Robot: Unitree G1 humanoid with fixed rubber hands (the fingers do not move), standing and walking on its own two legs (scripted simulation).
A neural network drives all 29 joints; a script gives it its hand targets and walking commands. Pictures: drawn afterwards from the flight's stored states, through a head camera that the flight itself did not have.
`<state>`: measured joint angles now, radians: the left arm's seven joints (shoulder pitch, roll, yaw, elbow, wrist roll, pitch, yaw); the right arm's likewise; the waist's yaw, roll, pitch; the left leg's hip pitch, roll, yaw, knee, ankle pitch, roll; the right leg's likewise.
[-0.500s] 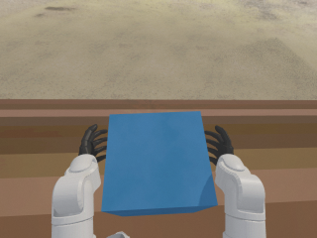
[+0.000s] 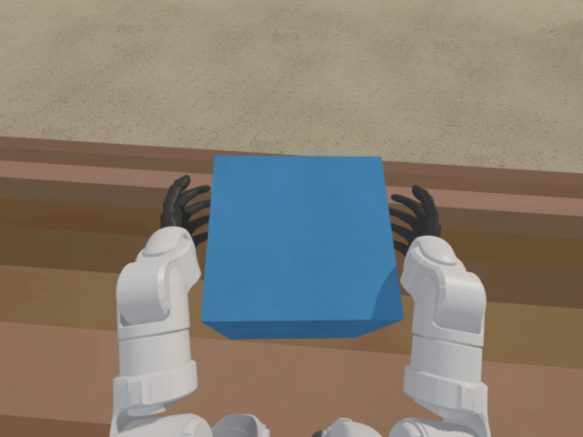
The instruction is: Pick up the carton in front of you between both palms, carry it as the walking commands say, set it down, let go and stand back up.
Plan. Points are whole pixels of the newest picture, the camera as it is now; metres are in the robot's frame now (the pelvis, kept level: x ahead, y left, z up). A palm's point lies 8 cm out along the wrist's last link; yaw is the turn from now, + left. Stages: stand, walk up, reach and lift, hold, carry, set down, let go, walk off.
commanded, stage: carry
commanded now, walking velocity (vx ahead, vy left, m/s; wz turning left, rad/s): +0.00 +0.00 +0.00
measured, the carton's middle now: (295, 260) +0.34 +0.03 +0.01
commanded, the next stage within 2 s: none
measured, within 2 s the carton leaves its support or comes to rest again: neither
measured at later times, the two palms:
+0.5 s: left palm (211, 112) +0.54 +0.18 +0.11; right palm (408, 114) +0.56 -0.13 +0.11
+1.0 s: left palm (260, 127) +0.86 +0.16 -0.19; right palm (372, 139) +0.83 -0.15 -0.18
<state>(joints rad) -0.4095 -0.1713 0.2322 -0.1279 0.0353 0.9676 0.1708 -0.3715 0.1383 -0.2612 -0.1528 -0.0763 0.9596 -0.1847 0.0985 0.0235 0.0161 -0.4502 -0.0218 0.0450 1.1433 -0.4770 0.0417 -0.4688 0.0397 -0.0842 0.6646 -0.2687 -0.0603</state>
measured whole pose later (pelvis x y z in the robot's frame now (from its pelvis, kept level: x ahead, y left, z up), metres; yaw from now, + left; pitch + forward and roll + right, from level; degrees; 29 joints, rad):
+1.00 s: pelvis +0.51 +0.03 -0.27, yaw +0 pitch +3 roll +0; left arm -0.38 -0.15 0.34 -0.10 0.08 0.87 0.21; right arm -0.45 0.18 -0.21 -0.04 0.03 0.90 -0.26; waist -0.15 -0.01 0.06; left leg -0.44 -0.21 0.02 1.27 -0.79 0.17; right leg -0.61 0.02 0.03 0.67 0.20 -0.05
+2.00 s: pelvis +1.32 +0.00 -0.70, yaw -1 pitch +1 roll -2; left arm -0.40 -0.14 0.19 0.17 -0.02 0.76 0.33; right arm -0.32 0.17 -0.25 0.16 -0.13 0.74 -0.25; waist 0.15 0.00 -0.05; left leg -0.68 -0.03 -0.09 1.43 -0.42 0.02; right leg -0.39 0.16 -0.07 0.86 -0.49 -0.16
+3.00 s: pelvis +2.22 +0.01 -1.18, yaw -1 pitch +1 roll +1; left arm -0.35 -0.17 0.22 0.13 0.06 0.68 0.34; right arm -0.38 0.19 -0.16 0.14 -0.05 0.71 -0.36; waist -0.09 0.04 -0.05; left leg -0.41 -0.12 0.06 0.65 -0.25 0.14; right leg -0.48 0.10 -0.02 1.80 -0.65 -0.04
